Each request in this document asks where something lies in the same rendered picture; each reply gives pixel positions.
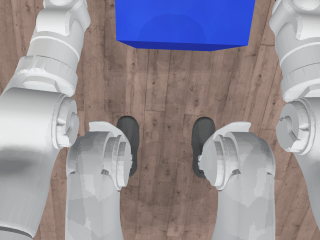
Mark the carton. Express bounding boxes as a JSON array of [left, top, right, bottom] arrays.
[[115, 0, 255, 51]]

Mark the robot right shin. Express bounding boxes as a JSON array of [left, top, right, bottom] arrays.
[[198, 121, 276, 181]]

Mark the robot left upper arm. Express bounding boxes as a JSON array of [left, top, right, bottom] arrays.
[[0, 87, 80, 240]]

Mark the robot right forearm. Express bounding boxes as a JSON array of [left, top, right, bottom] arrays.
[[269, 0, 320, 103]]

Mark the robot right upper arm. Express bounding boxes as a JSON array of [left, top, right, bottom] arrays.
[[276, 97, 320, 231]]

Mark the robot left foot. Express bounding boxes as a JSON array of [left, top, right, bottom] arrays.
[[116, 115, 140, 177]]

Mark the robot left forearm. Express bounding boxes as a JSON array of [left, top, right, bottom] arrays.
[[0, 0, 91, 99]]

